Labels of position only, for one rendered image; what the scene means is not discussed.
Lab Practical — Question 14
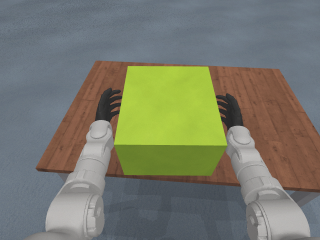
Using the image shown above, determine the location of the left robot hand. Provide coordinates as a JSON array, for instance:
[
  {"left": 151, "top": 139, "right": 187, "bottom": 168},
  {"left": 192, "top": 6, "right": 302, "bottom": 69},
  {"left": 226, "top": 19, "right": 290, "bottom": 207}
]
[{"left": 95, "top": 87, "right": 122, "bottom": 123}]

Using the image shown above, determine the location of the left robot upper arm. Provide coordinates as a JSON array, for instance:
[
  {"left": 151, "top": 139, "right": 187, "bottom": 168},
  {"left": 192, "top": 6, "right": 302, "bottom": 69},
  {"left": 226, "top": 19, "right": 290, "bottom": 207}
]
[{"left": 23, "top": 192, "right": 105, "bottom": 240}]

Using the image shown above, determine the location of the robot left forearm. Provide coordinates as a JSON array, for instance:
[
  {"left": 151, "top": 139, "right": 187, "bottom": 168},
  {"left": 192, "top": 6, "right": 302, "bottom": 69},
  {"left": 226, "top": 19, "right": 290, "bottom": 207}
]
[{"left": 45, "top": 120, "right": 114, "bottom": 231}]

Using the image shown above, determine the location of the table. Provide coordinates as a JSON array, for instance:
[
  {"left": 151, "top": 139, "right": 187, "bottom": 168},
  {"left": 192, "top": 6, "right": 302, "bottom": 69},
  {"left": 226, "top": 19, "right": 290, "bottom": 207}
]
[{"left": 36, "top": 60, "right": 320, "bottom": 207}]

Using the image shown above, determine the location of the robot right forearm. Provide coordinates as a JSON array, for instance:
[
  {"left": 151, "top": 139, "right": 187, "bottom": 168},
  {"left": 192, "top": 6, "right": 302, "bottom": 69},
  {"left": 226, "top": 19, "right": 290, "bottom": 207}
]
[{"left": 225, "top": 125, "right": 311, "bottom": 237}]

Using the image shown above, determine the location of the right robot hand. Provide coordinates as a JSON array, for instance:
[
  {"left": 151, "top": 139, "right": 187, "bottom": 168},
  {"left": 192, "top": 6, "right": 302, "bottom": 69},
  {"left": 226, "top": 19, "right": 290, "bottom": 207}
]
[{"left": 216, "top": 93, "right": 244, "bottom": 131}]

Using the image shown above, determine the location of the right robot upper arm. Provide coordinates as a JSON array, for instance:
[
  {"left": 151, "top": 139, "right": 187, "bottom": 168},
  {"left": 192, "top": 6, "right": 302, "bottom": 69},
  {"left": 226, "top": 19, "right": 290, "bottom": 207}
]
[{"left": 246, "top": 199, "right": 320, "bottom": 240}]

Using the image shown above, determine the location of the carton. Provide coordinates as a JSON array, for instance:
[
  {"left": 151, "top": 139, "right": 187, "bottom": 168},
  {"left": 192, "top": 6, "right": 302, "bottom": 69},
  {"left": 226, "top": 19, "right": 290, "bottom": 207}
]
[{"left": 114, "top": 66, "right": 228, "bottom": 176}]

